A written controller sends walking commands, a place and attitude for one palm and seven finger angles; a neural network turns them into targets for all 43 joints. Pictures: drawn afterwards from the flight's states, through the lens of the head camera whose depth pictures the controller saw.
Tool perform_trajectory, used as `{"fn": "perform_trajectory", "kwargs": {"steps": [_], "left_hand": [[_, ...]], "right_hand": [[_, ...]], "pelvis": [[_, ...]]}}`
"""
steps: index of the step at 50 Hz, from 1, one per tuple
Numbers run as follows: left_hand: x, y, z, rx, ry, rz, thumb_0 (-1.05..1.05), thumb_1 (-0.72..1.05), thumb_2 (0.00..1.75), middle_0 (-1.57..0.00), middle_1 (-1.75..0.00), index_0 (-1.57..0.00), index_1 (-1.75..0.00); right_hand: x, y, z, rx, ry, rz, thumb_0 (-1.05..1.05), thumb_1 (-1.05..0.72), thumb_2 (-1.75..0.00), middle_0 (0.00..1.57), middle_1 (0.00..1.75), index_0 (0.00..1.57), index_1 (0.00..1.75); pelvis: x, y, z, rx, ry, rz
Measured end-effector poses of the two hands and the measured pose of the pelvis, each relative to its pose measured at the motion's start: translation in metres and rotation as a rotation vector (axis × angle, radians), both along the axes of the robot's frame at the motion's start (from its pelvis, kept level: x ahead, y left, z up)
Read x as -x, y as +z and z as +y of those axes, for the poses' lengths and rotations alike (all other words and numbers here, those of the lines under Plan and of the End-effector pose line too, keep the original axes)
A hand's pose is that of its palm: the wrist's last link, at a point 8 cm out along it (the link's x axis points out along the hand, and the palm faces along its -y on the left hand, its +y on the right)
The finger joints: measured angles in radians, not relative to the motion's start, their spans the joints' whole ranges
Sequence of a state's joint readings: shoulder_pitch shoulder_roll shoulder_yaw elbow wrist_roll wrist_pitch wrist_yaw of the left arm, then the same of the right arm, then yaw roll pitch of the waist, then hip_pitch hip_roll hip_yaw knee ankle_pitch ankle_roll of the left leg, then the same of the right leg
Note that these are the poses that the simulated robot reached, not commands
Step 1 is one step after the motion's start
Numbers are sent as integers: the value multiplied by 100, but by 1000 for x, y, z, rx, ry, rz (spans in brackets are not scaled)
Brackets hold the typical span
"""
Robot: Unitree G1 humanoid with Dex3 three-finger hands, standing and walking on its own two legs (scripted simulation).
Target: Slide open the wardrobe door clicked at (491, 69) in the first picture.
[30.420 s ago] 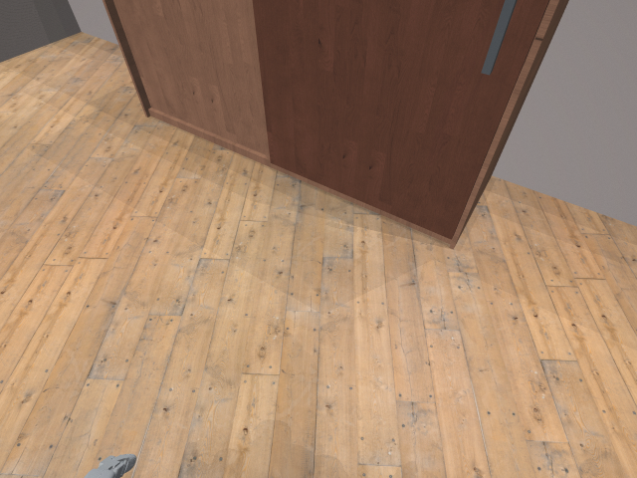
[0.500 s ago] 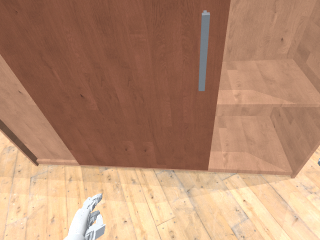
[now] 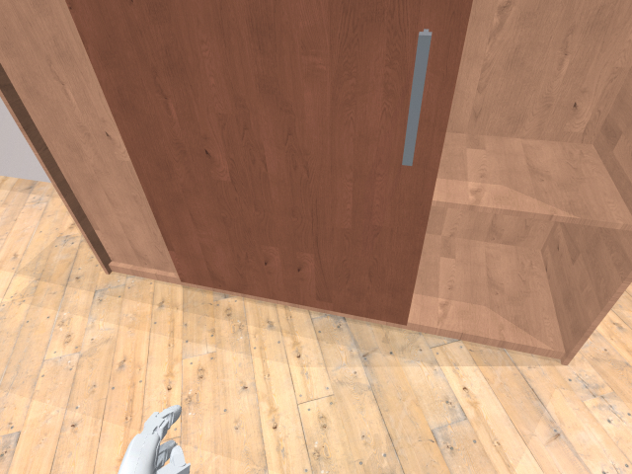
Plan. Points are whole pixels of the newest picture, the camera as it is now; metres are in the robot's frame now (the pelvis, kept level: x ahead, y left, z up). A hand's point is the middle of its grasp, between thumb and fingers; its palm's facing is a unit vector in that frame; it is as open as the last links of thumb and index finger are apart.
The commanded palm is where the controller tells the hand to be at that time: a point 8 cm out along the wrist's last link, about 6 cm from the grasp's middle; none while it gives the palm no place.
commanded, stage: stop stepping back and stand still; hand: right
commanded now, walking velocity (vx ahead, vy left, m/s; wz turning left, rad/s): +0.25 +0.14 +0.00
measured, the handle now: (416, 101) +0.83 -0.15 +0.14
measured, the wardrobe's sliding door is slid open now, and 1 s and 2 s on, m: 0.53 0.53 0.53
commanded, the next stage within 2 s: let the arm hang, fingers relaxed in 0.50 s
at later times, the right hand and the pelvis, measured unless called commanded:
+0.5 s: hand out of the picture +0.15 -0.28 +0.18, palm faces +0.47 +0.78 -0.40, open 7.4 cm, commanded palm +0.09 -0.31 +0.19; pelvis -0.05 -0.01 +0.01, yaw -1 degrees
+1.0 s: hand out of the picture -0.02 -0.20 -0.16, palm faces +0.07 +0.98 -0.20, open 6.8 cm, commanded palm none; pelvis -0.04 -0.01 +0.02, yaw -4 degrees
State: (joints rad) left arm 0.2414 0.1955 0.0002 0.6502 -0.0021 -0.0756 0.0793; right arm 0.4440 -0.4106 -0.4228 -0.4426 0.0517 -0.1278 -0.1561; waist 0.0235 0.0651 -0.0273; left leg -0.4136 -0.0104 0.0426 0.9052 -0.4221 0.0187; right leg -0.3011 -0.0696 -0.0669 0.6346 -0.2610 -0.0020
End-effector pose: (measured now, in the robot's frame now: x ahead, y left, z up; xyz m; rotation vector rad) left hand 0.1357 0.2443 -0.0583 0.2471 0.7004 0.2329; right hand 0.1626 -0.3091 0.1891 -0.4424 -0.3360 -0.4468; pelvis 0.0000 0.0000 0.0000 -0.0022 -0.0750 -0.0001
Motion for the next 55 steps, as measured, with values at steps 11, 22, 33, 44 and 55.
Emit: {"fn": "perform_trajectory", "kwargs": {"steps": [11,22,33,44,55], "left_hand": [[41,-26,-15,79,-81,99,1,91,90,-20,-30,-20,-30],[32,-5,-15,7,-45,-19,1,91,90,-20,-30,-20,-30],[20,-26,-25,139,-147,41,1,91,90,-20,-30,-20,-30],[107,-60,-3,71,-50,472,1,91,90,-20,-30,-20,-30],[189,-60,-19,117,53,776,1,91,90,-20,-30,-19,-30]], "right_hand": [[52,25,17,135,0,2,2,-89,-90,21,30,21,30],[53,3,-6,39,-22,19,2,-89,-90,21,30,21,30],[45,-31,5,76,-23,277,1,-89,-90,20,30,20,30],[141,-315,85,-592,-25,1411,-1,-95,-89,20,30,20,30],[217,-308,52,-568,-182,1702,-2,-96,-89,20,30,20,30]], "pelvis": [[35,1,7,-8,-12,8],[48,0,-12,-11,-8,2],[42,4,2,-4,-43,45],[46,3,-5,-6,-65,39],[31,21,-12,-9,-45,73]]}}
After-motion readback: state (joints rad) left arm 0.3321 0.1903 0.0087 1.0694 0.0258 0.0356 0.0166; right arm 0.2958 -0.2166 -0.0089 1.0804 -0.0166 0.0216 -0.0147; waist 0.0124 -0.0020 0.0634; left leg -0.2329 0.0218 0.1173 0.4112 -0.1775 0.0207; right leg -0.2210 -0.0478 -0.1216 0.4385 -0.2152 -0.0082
